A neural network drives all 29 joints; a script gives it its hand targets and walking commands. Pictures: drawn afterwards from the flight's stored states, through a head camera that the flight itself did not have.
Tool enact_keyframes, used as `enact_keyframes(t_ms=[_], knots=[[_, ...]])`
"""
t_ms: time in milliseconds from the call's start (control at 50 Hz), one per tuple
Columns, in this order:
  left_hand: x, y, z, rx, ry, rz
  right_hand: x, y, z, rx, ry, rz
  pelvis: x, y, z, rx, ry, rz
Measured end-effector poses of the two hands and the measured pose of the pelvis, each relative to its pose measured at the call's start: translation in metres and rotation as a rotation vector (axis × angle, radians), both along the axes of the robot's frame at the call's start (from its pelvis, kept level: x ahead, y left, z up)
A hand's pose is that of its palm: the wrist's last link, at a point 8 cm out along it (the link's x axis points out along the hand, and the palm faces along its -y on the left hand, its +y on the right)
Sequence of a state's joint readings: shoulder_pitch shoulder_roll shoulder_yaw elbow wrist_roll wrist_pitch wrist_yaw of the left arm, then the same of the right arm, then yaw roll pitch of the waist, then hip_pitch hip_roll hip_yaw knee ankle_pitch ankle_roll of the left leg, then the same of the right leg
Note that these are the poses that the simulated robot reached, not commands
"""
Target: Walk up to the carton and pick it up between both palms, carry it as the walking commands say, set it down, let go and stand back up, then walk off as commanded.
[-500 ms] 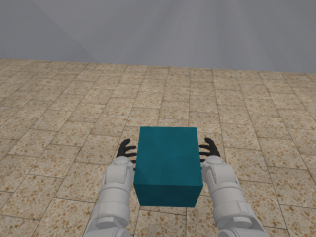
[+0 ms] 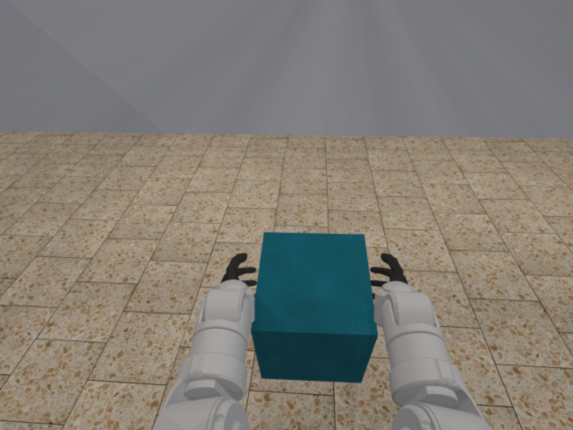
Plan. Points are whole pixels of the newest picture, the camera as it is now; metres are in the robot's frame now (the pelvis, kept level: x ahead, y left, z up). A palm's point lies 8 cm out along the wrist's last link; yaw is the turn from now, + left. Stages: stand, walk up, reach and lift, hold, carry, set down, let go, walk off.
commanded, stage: reach and lift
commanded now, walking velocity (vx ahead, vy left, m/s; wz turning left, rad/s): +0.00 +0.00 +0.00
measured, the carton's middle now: (312, 307) +0.34 -0.02 -0.02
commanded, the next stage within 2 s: hold in 0.74 s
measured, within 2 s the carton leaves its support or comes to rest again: neither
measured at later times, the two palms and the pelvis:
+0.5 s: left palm (228, 297) +0.30 +0.11 +0.05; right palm (392, 290) +0.31 -0.14 +0.06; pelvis +0.00 -0.02 +0.00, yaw +1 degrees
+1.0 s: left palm (225, 303) +0.29 +0.12 +0.05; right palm (395, 303) +0.28 -0.14 +0.05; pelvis +0.00 +0.00 +0.00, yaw +0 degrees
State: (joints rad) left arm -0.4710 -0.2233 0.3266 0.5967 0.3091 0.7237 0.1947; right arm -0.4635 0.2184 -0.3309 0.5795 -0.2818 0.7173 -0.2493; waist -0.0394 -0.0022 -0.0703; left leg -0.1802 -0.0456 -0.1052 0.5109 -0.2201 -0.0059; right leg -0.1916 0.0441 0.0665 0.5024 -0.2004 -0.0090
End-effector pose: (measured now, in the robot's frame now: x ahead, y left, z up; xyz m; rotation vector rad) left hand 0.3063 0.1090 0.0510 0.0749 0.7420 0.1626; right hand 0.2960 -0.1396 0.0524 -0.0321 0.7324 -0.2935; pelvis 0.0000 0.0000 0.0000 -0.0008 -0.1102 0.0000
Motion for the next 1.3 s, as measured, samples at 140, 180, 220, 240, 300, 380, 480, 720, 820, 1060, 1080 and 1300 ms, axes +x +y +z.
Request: enact_keyframes(t_ms=[140, 180, 220, 240, 300, 380, 480, 720, 820, 1060, 1080, 1300], knots=[[-0.004, -0.005, 0.001, -0.005, -0.002, 0.034, 0.001, -0.004, 0.001, 0.013, -0.004, 0.003, -0.008, -0.002, -0.002, 0.003, 0.007, -0.012], [-0.004, -0.005, 0.001, -0.009, 0.0, 0.043, 0.003, -0.005, 0.002, 0.01, -0.004, 0.012, -0.009, -0.003, -0.003, 0.004, 0.008, -0.012], [-0.005, -0.005, 0.001, -0.016, -0.001, 0.051, 0.005, -0.005, 0.004, 0.004, -0.005, 0.021, -0.01, -0.005, -0.003, 0.005, 0.006, -0.012], [-0.004, -0.005, 0.001, -0.02, -0.002, 0.056, 0.006, -0.004, 0.005, 0.003, -0.006, 0.025, -0.01, -0.006, -0.003, 0.005, 0.006, -0.013], [-0.002, -0.003, 0.004, -0.029, -0.011, 0.068, 0.009, -0.002, 0.007, -0.005, -0.015, 0.034, -0.009, -0.01, -0.003, 0.004, 0.011, -0.01], [0.0, 0.001, 0.005, -0.031, -0.016, 0.062, 0.012, 0.001, 0.009, -0.009, -0.022, 0.037, -0.006, -0.014, -0.002, 0.0, 0.015, -0.003], [-0.002, 0.005, 0.001, -0.042, -0.014, 0.045, 0.011, 0.003, 0.006, -0.005, -0.022, 0.044, 0.0, -0.016, 0.001, -0.004, 0.014, 0.008], [-0.008, 0.003, -0.003, -0.05, -0.011, -0.027, 0.0, -0.004, -0.002, -0.006, -0.016, 0.053, 0.005, -0.01, 0.002, -0.003, -0.002, 0.007], [-0.009, 0.004, 0.0, -0.039, -0.016, -0.043, -0.004, -0.003, 0.0, -0.009, -0.019, 0.048, 0.004, -0.006, 0.002, -0.001, -0.011, 0.003], [-0.016, 0.009, 0.0, -0.023, -0.003, -0.044, -0.013, 0.004, -0.001, -0.005, -0.001, 0.041, 0.0, 0.002, 0.001, 0.001, -0.034, -0.008], [-0.016, 0.009, 0.0, -0.028, 0.0, -0.042, -0.014, 0.004, -0.001, -0.004, 0.001, 0.039, -0.001, 0.003, 0.001, 0.001, -0.036, -0.008], [-0.015, 0.002, 0.002, 0.016, -0.011, 0.019, -0.014, 0.002, -0.003, -0.004, -0.001, 0.029, -0.006, -0.003, -0.001, 0.005, -0.02, -0.009]])
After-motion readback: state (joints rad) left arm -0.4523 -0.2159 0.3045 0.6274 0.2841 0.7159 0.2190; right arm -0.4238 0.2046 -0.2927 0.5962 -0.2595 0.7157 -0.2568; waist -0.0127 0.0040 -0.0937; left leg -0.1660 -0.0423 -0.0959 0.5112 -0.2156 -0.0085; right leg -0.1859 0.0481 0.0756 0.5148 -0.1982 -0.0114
